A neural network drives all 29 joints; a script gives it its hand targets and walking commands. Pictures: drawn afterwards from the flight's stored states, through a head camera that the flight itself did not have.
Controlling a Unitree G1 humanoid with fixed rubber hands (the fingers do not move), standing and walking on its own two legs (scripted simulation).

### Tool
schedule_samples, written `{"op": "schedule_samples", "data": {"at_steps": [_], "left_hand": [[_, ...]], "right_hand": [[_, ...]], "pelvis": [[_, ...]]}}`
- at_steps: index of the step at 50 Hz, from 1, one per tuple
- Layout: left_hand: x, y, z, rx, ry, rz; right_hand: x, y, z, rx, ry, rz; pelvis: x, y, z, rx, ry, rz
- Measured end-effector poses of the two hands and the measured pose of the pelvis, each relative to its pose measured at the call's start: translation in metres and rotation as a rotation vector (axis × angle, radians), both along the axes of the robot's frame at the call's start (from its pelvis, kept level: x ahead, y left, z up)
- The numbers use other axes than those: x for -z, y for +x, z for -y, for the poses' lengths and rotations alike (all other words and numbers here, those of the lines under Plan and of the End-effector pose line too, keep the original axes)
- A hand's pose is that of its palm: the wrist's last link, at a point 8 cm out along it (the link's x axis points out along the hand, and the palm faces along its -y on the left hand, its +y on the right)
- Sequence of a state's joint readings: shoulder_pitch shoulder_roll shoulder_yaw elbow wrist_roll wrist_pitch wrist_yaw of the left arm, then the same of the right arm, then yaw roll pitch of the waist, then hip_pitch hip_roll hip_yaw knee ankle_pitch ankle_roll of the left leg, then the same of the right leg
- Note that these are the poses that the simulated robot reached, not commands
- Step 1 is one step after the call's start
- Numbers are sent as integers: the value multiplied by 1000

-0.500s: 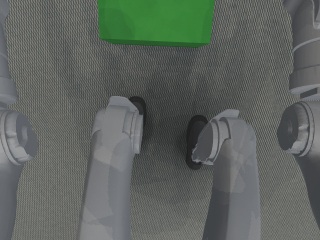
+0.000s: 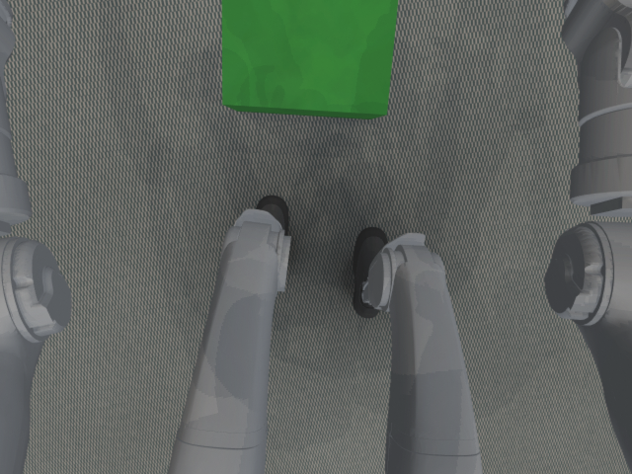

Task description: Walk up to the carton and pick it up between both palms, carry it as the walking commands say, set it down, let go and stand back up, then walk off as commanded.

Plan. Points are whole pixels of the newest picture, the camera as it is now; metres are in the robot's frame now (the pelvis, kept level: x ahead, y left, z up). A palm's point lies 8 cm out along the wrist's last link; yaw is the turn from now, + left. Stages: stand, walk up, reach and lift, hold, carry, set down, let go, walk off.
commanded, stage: set down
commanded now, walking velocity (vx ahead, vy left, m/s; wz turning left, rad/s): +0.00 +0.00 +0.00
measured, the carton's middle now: (307, 60) +0.54 +0.07 -0.51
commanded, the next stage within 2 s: let go in 0.34 s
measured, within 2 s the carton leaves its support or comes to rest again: neither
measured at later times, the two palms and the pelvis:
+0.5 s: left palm out of the picture +0.49 +0.31 -0.03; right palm out of the picture +0.56 -0.15 -0.03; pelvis +0.04 +0.01 +0.08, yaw +0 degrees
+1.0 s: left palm out of the picture +0.36 +0.26 +0.07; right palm out of the picture +0.40 -0.20 +0.06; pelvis +0.12 +0.01 +0.16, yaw +1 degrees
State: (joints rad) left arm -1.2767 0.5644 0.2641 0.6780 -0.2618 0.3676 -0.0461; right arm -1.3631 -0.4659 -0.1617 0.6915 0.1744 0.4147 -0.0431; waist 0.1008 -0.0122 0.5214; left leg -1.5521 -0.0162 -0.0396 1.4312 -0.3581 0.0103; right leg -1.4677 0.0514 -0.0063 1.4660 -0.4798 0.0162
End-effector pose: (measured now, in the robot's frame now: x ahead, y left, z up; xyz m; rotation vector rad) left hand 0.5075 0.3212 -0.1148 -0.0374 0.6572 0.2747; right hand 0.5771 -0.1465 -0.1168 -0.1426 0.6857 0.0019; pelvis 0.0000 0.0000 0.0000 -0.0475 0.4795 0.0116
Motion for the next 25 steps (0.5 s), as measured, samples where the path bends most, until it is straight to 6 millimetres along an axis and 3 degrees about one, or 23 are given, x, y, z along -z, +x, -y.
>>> {"op": "schedule_samples", "data": {"at_steps": [11, 21, 25], "left_hand": [[-64, 2, -4, 2, 7, -3], [-83, 1, 6, 13, 4, -46], [-83, -13, 12, 95, 51, -88]], "right_hand": [[-62, 0, 1, 4, 1, -7], [-86, -3, 0, -3, -24, -45], [-88, -20, 6, 9, -60, -49]], "pelvis": [[-55, 8, -3, -5, 3, 5], [-68, 32, -9, 5, -3, -213], [-81, 44, -13, 5, 0, -211]]}}
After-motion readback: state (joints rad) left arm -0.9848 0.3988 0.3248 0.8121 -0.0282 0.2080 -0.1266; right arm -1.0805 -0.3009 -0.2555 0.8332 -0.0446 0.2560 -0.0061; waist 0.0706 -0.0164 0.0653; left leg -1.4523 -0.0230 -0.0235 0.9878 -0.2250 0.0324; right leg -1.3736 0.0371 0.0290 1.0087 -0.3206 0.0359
